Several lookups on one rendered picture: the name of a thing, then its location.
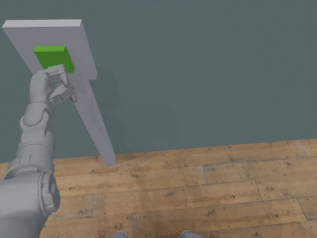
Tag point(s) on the robot shin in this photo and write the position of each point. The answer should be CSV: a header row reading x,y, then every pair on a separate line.
x,y
120,232
185,231

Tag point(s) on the left robot shin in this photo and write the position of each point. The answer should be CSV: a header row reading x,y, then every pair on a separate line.
x,y
120,232

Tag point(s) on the panel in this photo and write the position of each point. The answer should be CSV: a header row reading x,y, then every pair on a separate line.
x,y
25,35

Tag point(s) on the left robot hand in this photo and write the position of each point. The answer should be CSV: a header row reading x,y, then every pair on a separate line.
x,y
42,90

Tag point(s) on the button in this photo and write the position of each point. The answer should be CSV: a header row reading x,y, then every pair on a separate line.
x,y
54,55

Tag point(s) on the robot left upper arm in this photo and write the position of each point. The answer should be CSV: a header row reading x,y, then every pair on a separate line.
x,y
26,203

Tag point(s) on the left robot forearm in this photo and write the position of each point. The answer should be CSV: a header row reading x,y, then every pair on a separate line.
x,y
37,143

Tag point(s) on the right robot shin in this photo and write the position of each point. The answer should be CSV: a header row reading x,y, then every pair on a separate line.
x,y
185,231

